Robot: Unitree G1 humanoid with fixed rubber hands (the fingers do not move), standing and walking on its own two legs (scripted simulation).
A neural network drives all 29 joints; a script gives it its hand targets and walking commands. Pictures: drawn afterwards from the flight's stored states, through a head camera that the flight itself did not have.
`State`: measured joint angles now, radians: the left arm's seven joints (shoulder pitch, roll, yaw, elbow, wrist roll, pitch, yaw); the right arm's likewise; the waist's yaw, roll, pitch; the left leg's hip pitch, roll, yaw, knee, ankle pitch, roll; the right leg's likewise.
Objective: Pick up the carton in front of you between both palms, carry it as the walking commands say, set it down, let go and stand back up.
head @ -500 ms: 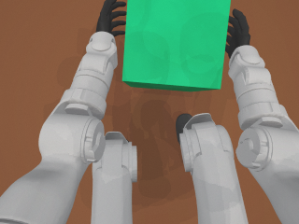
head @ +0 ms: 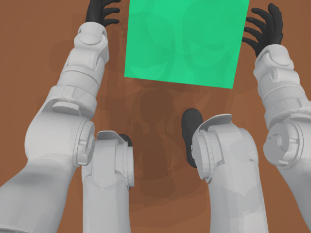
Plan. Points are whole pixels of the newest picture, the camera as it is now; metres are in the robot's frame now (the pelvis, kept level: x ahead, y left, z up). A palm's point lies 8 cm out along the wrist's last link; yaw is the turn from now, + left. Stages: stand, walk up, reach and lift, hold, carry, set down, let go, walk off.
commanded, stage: set down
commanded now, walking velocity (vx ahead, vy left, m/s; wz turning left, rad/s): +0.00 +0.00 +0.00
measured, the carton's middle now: (176, 40) +0.49 -0.10 -0.26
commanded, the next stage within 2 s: let go in 1.16 s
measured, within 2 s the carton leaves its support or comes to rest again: neither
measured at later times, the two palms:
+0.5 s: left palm out of the picture +0.55 +0.05 -0.06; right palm out of the picture +0.45 -0.31 -0.07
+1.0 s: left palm out of the picture +0.55 +0.06 +0.08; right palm out of the picture +0.45 -0.32 +0.08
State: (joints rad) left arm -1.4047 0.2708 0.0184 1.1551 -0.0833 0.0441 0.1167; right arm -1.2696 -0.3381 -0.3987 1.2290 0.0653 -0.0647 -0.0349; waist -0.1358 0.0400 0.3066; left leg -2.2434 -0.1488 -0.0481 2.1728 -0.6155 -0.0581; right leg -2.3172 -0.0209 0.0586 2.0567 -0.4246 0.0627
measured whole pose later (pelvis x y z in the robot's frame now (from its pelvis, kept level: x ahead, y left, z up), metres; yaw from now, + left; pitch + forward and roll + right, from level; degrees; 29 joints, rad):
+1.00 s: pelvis +0.04 -0.01 +0.18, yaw -2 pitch +46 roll +2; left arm -0.97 0.18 0.16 0.74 0.03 0.18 0.10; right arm -0.84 -0.25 -0.35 0.71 0.08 0.12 0.03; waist -0.13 0.05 -0.12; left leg -1.79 -0.07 -0.05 1.53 -0.55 -0.04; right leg -1.89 0.01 0.05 1.45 -0.38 0.02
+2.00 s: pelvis +0.14 -0.01 +0.39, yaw -4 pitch +6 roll -1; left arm 0.18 0.19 0.07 0.48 0.03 0.01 -0.02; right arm 0.24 -0.21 -0.03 0.42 0.02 0.02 0.07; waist -0.03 0.00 0.01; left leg -0.25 -0.01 -0.07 0.46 -0.32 0.00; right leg -0.34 0.02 0.05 0.43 -0.19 0.02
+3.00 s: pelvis +0.15 -0.03 +0.39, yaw -2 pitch -1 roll +0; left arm 0.16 0.32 0.04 0.85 0.04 0.00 0.02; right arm 0.22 -0.35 -0.03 0.76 -0.04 0.01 -0.03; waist 0.01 0.04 0.01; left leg -0.12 0.00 -0.10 0.47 -0.35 -0.03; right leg -0.22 0.02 0.01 0.50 -0.26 -0.01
